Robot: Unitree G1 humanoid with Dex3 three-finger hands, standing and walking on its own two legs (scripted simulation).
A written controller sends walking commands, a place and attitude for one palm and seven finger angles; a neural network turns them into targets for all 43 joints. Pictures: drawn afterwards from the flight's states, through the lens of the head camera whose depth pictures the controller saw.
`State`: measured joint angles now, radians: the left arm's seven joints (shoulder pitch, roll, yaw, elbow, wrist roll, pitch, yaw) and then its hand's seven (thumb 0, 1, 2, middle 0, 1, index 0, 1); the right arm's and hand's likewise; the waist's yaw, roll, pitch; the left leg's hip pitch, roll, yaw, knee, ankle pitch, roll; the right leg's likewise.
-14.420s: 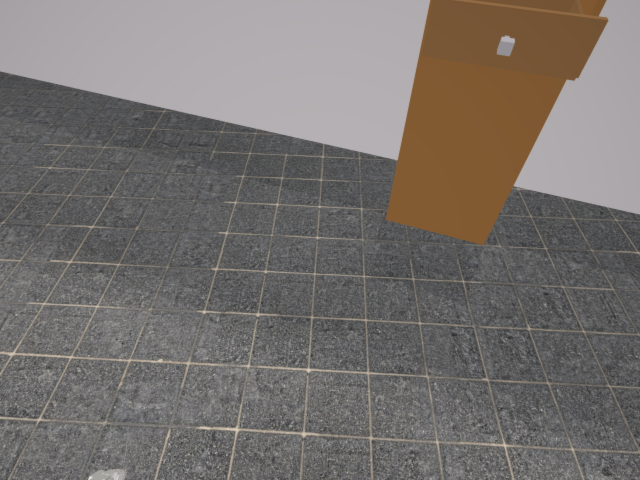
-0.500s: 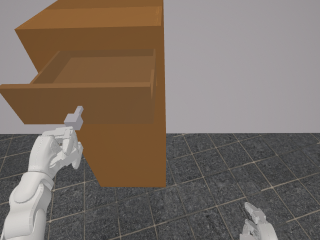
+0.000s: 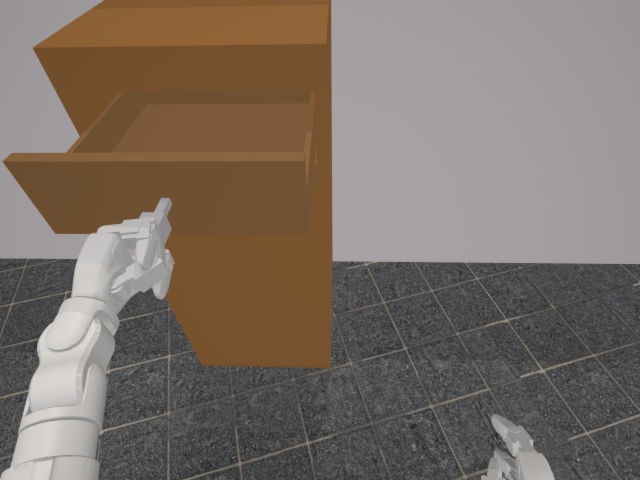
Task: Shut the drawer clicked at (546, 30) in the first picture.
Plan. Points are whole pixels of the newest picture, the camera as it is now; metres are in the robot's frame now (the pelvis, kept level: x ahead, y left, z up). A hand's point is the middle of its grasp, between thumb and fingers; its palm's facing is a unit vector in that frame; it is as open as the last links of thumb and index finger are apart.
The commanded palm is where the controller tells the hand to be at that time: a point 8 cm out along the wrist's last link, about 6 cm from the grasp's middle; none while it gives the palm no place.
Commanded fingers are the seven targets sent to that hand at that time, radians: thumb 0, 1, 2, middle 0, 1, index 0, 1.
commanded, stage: push the drawer shut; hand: left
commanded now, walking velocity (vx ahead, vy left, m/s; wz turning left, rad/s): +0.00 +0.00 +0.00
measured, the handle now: (157, 219) +0.40 +0.25 +0.14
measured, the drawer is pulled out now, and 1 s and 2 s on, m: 0.19 0.08 0.00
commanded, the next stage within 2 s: pull the fist back off the drawer in 1.92 s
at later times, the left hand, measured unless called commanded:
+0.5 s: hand (174, 233) +0.38 +0.22 +0.13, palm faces +0.03 -1.00 -0.01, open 3.1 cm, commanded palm +0.36 +0.26 +0.14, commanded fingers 0.00 0.90 0.90 -1.40 -1.60 -1.40 -1.60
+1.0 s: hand (186, 202) +0.43 +0.22 +0.14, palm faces +0.03 -1.00 +0.00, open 3.1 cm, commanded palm +0.42 +0.26 +0.14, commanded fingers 0.00 0.90 0.90 -1.40 -1.60 -1.40 -1.60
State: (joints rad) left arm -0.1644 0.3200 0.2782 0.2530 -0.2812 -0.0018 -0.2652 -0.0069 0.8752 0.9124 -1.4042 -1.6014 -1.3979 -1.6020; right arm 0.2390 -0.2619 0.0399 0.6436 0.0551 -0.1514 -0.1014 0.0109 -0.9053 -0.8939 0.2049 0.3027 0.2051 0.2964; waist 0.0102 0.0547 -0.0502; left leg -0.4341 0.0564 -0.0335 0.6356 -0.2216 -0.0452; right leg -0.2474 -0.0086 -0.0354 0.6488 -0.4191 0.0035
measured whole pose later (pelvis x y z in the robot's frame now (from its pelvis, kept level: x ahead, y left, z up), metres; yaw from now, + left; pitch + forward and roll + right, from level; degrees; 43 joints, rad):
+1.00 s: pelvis +0.00 +0.02 -0.01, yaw -1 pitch +6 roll -2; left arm -0.66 0.41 0.31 0.84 -0.19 -0.12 -0.23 0.00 0.86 0.92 -1.40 -1.60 -1.40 -1.60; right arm 0.32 -0.27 0.03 0.67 0.04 -0.05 -0.07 0.01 -0.91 -0.89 0.21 0.30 0.21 0.30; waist -0.06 0.04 -0.05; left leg -0.57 0.06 -0.02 0.70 -0.24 -0.03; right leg -0.37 0.00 -0.02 0.68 -0.41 0.02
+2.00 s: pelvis -0.01 +0.02 -0.02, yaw -2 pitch +15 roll -4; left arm -1.10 0.64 0.34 1.29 -0.10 -0.19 -0.24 -0.05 0.72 0.97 -1.40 -1.60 -1.40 -1.60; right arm 0.41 -0.29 0.03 0.71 0.02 -0.04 -0.07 0.00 -0.91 -0.89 0.21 0.30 0.21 0.30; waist -0.16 0.03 -0.07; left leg -0.83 0.08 -0.06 0.81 -0.25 -0.03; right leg -0.61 0.02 -0.04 0.77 -0.42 0.02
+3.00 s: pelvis +0.02 +0.01 -0.01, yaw -3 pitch +8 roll -2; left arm -0.61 0.44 0.37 0.77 -0.21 -0.11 -0.26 0.01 0.90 0.90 -1.40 -1.60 -1.40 -1.60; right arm 0.35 -0.28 0.00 0.61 0.06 0.02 -0.05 0.01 -0.91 -0.89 0.20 0.30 0.20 0.30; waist -0.07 0.04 -0.10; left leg -0.59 0.08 0.00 0.73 -0.29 -0.03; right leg -0.39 0.01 0.01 0.68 -0.44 0.02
